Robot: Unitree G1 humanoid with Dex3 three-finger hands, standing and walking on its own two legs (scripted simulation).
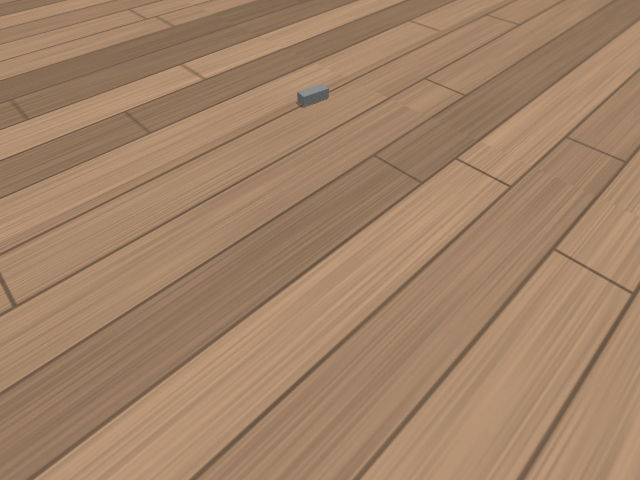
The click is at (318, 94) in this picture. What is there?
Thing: lying carton
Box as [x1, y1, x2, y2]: [297, 84, 328, 106]
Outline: 328,88 323,84 319,84 298,91 298,101 304,106 328,97
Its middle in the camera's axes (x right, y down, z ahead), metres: -0.03 -0.89 +2.40
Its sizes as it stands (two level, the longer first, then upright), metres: 0.181 0.074 0.063
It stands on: the floor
